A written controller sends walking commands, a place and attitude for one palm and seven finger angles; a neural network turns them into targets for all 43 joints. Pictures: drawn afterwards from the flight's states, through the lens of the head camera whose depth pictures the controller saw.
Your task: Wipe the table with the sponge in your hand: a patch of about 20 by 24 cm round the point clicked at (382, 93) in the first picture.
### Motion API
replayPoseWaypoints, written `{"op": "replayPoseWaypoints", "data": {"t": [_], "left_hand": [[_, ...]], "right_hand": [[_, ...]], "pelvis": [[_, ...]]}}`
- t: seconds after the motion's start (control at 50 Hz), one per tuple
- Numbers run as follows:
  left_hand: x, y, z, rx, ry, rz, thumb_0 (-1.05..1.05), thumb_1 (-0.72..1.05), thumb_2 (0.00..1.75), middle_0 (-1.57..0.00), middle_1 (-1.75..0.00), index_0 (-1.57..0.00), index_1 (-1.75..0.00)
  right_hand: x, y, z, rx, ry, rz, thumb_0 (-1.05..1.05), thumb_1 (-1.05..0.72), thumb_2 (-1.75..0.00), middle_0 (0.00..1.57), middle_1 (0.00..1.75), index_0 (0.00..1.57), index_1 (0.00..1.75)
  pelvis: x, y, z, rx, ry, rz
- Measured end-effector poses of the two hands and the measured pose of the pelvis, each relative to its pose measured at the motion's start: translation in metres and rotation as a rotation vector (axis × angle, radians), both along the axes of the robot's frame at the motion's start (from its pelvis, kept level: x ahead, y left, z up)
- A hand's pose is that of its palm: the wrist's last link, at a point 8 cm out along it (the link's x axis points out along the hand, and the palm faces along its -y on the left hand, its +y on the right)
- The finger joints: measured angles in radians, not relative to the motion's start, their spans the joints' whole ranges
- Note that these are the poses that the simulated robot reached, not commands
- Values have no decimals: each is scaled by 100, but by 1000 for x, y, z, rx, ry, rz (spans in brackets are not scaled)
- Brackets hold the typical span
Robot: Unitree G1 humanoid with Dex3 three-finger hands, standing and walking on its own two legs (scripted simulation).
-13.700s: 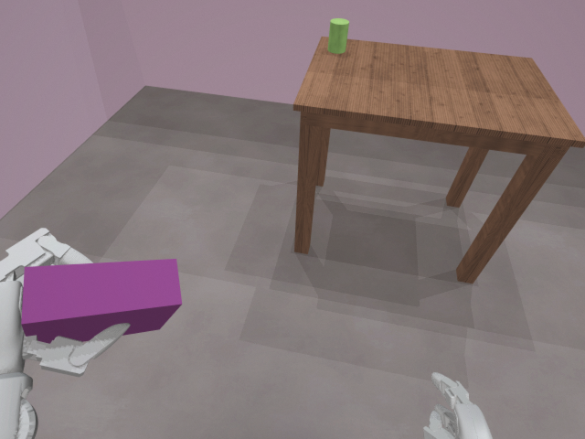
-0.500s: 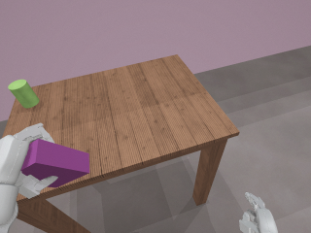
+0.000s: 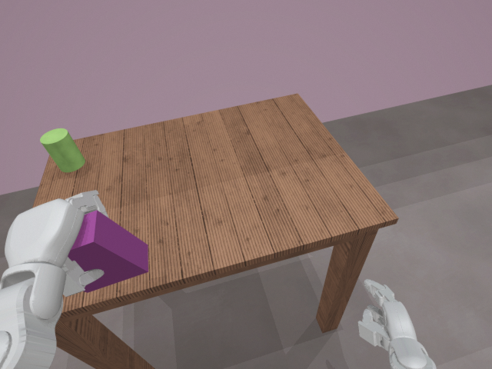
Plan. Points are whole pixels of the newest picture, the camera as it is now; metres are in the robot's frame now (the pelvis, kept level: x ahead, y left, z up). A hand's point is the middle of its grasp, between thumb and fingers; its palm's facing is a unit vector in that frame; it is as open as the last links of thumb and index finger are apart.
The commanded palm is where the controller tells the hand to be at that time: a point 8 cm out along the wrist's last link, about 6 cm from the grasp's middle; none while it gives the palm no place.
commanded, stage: turn the palm down, sponge in hand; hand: left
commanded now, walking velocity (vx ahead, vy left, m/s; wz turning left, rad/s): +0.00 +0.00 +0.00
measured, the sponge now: (101, 260) +0.23 +0.27 +0.08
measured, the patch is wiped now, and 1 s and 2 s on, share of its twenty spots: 0.00 0.00 0.00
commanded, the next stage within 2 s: move the sponge above the wiping area in 0.70 s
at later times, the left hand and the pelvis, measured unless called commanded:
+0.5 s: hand (85, 244) +0.22 +0.28 +0.13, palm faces +0.09 -0.08 -0.99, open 9.1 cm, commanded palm +0.19 +0.27 +0.20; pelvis +0.00 -0.01 +0.00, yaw +0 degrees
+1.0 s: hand (83, 251) +0.22 +0.28 +0.12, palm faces +0.07 -0.07 -0.99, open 9.1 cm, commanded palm +0.19 +0.27 +0.19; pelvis -0.01 -0.02 +0.00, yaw +0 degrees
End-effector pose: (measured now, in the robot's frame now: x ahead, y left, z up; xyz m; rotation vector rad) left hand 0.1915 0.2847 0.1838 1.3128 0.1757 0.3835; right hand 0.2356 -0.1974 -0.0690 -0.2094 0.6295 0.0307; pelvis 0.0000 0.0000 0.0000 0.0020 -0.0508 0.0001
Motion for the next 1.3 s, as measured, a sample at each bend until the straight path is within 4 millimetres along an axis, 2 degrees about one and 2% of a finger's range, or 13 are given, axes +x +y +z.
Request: {"op": "replayPoseWaypoints", "data": {"t": [0.12,0.36,0.72,0.98,1.1,1.3], "left_hand": [[6,3,2,45,25,44,0,-42,106,-83,-141,-83,-141],[11,-10,-1,127,93,50,0,-42,106,-83,-141,-83,-141],[6,-21,-2,127,90,32,0,-42,106,-83,-141,-83,-141],[1,-14,-6,131,105,57,0,-42,106,-83,-141,-83,-141],[7,-7,-15,125,133,56,0,-42,106,-83,-141,-83,-141],[15,-4,-16,138,119,33,0,-42,106,-83,-141,-83,-141]], "right_hand": [[6,3,0,14,9,19,1,-90,-90,20,30,21,30],[13,-5,-3,39,14,33,1,-90,-90,20,30,21,30],[6,-20,-5,37,8,9,1,-90,-90,20,30,20,30],[-1,-21,-6,39,4,-1,1,-90,-90,20,30,20,30],[-5,-20,-7,23,12,-4,1,-90,-90,20,30,21,30],[-12,-20,-10,23,33,-19,1,-90,-90,20,30,21,30]], "pelvis": [[1,-1,1,0,-2,2],[4,-8,1,3,4,4],[1,-18,0,6,-5,4],[-5,-17,0,6,-11,3],[-8,-16,0,5,-13,8],[-6,-12,0,4,-7,3]]}}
